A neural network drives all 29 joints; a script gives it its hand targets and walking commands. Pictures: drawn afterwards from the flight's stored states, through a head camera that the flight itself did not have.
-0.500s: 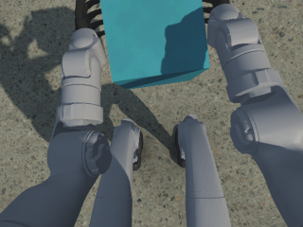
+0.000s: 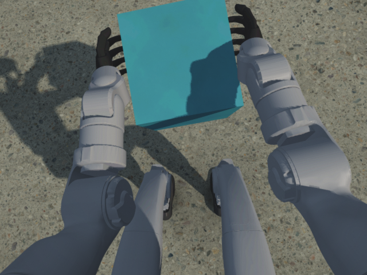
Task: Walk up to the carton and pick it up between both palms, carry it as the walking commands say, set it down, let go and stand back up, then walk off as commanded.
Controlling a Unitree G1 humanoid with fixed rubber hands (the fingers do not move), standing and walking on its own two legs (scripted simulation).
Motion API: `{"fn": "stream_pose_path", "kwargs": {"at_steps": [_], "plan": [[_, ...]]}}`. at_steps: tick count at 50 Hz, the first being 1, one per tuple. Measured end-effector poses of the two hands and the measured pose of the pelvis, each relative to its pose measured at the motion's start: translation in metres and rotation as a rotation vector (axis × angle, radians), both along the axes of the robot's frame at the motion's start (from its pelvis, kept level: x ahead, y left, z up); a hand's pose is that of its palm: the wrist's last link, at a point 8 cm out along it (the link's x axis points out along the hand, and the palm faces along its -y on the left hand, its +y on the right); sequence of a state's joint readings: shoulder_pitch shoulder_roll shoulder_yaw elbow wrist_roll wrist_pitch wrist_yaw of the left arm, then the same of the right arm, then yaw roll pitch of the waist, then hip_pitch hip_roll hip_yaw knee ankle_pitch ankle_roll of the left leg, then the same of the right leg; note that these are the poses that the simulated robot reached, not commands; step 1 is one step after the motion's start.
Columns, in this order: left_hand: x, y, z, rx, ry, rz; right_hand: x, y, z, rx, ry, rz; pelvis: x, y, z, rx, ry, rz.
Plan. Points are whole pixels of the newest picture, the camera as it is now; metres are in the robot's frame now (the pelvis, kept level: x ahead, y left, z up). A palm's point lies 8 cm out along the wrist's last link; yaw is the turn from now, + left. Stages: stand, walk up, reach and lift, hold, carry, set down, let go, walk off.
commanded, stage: reach and lift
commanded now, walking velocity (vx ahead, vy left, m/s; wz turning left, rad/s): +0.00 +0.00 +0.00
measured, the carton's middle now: (182, 76) +0.50 +0.02 -0.08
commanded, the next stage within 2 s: none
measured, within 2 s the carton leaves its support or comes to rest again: neither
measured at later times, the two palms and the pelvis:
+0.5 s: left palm (88, 60) +0.46 +0.15 +0.08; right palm (262, 28) +0.49 -0.11 +0.08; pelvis +0.01 +0.00 +0.06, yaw -1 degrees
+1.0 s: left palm (30, 22) +0.45 +0.17 +0.18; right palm out of the picture +0.47 -0.11 +0.18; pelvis +0.10 +0.01 +0.11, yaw -2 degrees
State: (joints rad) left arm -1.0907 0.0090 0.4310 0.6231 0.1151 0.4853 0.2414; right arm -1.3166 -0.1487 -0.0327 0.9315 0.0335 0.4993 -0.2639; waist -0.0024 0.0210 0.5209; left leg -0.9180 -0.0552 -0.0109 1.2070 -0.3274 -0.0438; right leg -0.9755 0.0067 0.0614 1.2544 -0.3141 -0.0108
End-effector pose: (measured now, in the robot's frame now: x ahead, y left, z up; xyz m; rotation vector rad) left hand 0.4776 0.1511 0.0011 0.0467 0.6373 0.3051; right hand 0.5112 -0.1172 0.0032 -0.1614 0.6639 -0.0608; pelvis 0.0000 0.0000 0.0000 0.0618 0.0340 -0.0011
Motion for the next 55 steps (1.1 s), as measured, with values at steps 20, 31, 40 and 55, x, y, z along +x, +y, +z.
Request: {"fn": "stream_pose_path", "kwargs": {"at_steps": [20,31,40,55], "plan": [[-0.017,0.000,0.058,0.028,0.006,0.005,-0.017,0.003,0.062,-0.025,-0.022,-0.001,0.005,0.001,0.047,-0.008,-0.073,-0.010],[-0.024,-0.002,0.107,0.015,0.018,0.001,-0.033,0.000,0.106,0.000,-0.013,-0.045,0.032,0.004,0.071,-0.015,-0.003,-0.011],[-0.022,0.002,0.165,-0.029,-0.019,-0.014,-0.035,-0.001,0.163,0.055,-0.049,-0.058,0.070,0.005,0.093,-0.026,0.026,-0.020],[-0.035,0.013,0.184,-0.052,0.024,-0.028,-0.043,0.003,0.182,0.143,-0.025,-0.019,0.112,0.010,0.119,-0.040,-0.064,-0.028]]}}
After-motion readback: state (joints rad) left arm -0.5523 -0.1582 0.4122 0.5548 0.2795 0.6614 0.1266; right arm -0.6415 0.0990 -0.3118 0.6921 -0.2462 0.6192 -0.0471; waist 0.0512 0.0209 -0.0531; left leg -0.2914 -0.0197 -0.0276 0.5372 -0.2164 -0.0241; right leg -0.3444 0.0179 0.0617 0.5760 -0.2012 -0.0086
